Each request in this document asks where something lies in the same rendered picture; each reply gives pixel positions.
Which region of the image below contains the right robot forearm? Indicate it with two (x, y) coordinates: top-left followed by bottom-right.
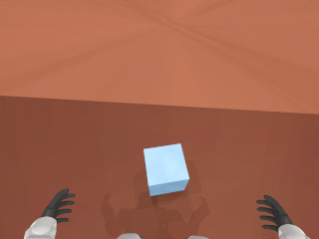
(278, 224), (310, 239)

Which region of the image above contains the right robot hand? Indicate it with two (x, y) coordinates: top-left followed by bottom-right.
(256, 194), (294, 233)

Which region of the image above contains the left robot hand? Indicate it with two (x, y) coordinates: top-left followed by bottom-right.
(41, 188), (76, 224)

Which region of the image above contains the left robot forearm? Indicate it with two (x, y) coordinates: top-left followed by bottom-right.
(24, 216), (57, 239)

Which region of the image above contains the carton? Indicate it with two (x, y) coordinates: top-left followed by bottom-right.
(144, 143), (189, 196)

